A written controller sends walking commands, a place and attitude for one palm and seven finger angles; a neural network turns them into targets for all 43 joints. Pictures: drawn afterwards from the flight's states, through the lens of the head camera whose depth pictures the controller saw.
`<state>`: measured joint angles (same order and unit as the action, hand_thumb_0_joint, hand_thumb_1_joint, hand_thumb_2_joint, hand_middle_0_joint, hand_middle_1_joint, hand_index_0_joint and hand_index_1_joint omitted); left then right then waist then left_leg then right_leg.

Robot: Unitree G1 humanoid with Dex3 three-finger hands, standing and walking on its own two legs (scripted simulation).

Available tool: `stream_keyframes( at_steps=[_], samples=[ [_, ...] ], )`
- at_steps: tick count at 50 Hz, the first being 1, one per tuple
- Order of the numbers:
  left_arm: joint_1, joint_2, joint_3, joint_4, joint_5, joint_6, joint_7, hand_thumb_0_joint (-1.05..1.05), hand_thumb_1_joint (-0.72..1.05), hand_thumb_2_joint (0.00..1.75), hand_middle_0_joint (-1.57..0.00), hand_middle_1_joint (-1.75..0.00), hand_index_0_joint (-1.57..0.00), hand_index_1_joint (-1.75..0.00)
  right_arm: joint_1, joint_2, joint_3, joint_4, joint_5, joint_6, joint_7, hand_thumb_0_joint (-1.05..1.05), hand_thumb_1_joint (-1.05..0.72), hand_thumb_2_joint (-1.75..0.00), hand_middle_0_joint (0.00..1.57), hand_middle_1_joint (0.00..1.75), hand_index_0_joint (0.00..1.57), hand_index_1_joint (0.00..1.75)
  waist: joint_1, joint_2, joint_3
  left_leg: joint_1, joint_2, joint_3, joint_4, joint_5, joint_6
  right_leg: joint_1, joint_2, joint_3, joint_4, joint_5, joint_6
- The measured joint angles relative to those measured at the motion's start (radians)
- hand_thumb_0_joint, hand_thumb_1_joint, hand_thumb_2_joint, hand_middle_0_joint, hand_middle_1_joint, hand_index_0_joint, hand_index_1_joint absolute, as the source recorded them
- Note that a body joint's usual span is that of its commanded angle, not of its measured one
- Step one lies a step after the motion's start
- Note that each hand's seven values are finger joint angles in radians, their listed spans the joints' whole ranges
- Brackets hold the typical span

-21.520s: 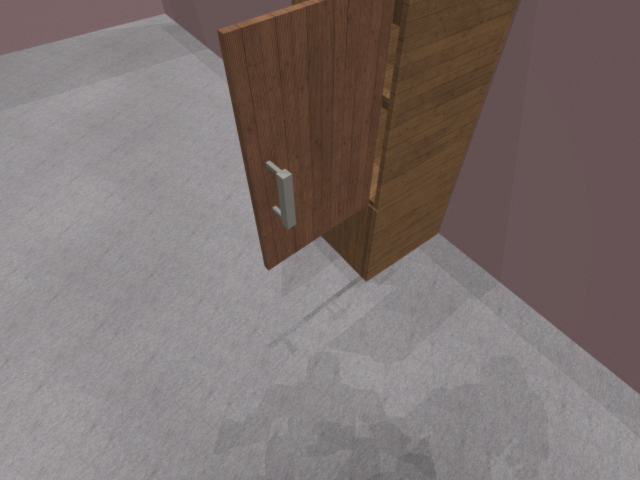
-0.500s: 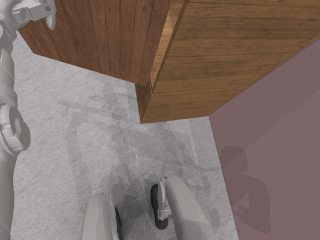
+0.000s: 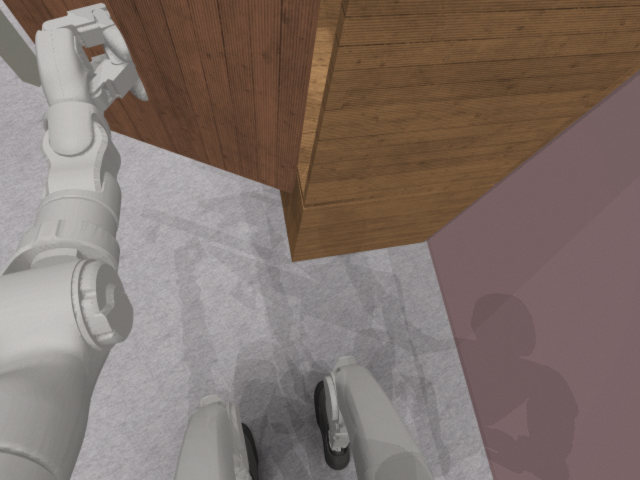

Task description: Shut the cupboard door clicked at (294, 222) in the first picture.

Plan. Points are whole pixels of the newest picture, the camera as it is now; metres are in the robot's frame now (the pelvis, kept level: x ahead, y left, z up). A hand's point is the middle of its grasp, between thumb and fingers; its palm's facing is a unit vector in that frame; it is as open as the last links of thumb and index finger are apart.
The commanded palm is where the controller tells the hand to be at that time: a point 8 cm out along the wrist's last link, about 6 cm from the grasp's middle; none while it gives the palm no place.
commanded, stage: pull the fist back off the door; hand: left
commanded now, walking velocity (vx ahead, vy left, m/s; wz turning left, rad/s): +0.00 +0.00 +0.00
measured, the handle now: (8, 15) +0.66 +0.24 +0.04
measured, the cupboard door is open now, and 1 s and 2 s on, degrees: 61 61 61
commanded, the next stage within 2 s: draw the hand back to the body in 0.46 s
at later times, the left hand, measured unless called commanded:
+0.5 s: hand (134, 138) +0.49 +0.12 +0.05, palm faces +0.07 -1.00 -0.04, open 3.1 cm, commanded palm +0.47 +0.17 +0.05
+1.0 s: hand (18, 193) +0.40 +0.17 +0.13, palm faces +0.10 -0.99 -0.05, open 3.1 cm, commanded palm +0.35 +0.22 +0.14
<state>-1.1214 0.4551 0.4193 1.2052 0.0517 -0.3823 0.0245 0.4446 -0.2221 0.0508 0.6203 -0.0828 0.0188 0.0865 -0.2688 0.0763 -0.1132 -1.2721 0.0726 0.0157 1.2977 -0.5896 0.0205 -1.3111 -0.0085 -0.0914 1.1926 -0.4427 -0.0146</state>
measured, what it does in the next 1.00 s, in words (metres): rises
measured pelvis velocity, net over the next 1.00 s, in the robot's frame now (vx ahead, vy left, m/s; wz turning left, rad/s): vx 0.01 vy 0.00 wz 0.04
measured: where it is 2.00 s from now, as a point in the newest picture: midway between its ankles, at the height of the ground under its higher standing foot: (292, 462)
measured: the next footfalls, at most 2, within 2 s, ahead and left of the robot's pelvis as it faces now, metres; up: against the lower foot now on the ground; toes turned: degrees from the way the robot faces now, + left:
none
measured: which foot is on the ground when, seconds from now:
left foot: down 0.00-1.00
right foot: down 0.00-1.00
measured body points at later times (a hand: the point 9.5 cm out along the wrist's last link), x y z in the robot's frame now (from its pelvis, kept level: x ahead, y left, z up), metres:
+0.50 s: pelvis -0.01 -0.01 +0.01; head +0.15 +0.01 +0.43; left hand +0.48 +0.17 +0.05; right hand +0.06 -0.28 -0.11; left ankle -0.01 +0.10 -0.62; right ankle +0.05 -0.12 -0.62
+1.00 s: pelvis +0.01 +0.00 +0.07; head +0.09 +0.00 +0.52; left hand +0.39 +0.22 +0.14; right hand +0.10 -0.26 -0.05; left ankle -0.01 +0.10 -0.62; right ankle +0.05 -0.12 -0.62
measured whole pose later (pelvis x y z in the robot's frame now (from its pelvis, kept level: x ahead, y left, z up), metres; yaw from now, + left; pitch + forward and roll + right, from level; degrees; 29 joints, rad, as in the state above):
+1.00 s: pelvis +0.01 +0.00 +0.07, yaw +2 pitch +15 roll -1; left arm -0.36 0.22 0.19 0.62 -0.14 -0.44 -0.06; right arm 0.34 -0.25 0.00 0.61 0.02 0.01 -0.02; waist -0.07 0.03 -0.10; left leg -0.71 0.03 0.04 0.93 -0.48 0.01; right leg -0.77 -0.03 -0.07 0.88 -0.37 -0.01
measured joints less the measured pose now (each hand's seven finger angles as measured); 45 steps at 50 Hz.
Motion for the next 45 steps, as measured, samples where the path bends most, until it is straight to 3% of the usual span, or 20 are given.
stream_keyframes(
  at_steps=[9, 21, 33, 37, 42, 45],
  samples=[
    [0.131, -0.084, -0.056, -0.012, -0.04, -0.098, -0.005, 0.02, 0.91, 0.9, -1.3, -1.5, -1.3, -1.5, -0.028, -0.03, -0.037, -0.002, 0.014, 0.008, -0.009, 0.01, -0.91, -0.89, 0.2, 0.3, 0.2, 0.3, 0.053, -0.021, -0.021, 0.103, -0.011, 0.006, -0.057, 0.011, -0.009, 0.092, -0.008, 0.006, -0.03, -0.007, -0.007],
    [0.256, -0.185, -0.148, -0.076, -0.067, -0.187, 0.003, 0.02, 0.9, 0.9, -1.3, -1.5, -1.3, -1.5, -0.135, -0.051, -0.067, 0.004, 0.027, 0.008, -0.037, 0.01, -0.91, -0.9, 0.2, 0.3, 0.2, 0.3, 0.102, -0.044, -0.021, 0.13, -0.031, 0.002, -0.048, 0.018, -0.01, 0.118, -0.029, 0.004, -0.004, -0.016, -0.008],
    [0.208, -0.159, -0.121, -0.059, -0.066, -0.171, 0.001, 0.02, 0.9, 0.9, -1.3, -1.5, -1.3, -1.5, -0.157, -0.023, -0.042, 0.004, 0.031, 0.005, -0.05, 0.01, -0.91, -0.89, 0.2, 0.3, 0.2, 0.3, 0.094, -0.034, -0.022, 0.108, -0.034, 0.01, -0.032, 0.023, -0.006, 0.093, -0.031, 0.012, 0.013, -0.008, -0.006],
    [0.358, -0.18, -0.121, -0.238, -0.107, -0.134, -0.027, 0.02, 0.9, 0.89, -1.3, -1.5, -1.3, -1.5, -0.116, -0.016, -0.049, -0.012, 0.054, 0.025, -0.05, 0.01, -0.91, -0.89, 0.2, 0.3, 0.2, 0.3, 0.121, -0.023, -0.02, 0.185, -0.026, 0.034, -0.09, 0.031, -0.003, 0.156, -0.019, 0.036, -0.038, 0.006, 0.0],
    [0.586, -0.23, -0.165, -0.44, -0.162, -0.066, -0.046, 0.02, 0.9, 0.89, -1.29, -1.5, -1.3, -1.5, -0.071, -0.011, -0.045, -0.021, 0.088, 0.032, -0.066, 0.01, -0.91, -0.89, 0.2, 0.3, 0.2, 0.3, 0.165, -0.019, -0.005, 0.36, -0.029, 0.05, -0.228, 0.069, -0.001, 0.323, -0.013, 0.048, -0.165, 0.039, 0.006],
    [0.672, -0.243, -0.187, -0.503, -0.176, -0.055, -0.047, 0.02, 0.9, 0.89, -1.3, -1.5, -1.3, -1.5, -0.065, -0.011, -0.038, -0.018, 0.097, 0.019, -0.083, 0.01, -0.91, -0.89, 0.2, 0.3, 0.2, 0.3, 0.183, -0.029, 0.001, 0.452, -0.035, 0.043, -0.301, 0.094, -0.003, 0.421, -0.016, 0.04, -0.236, 0.057, 0.006]
  ],
)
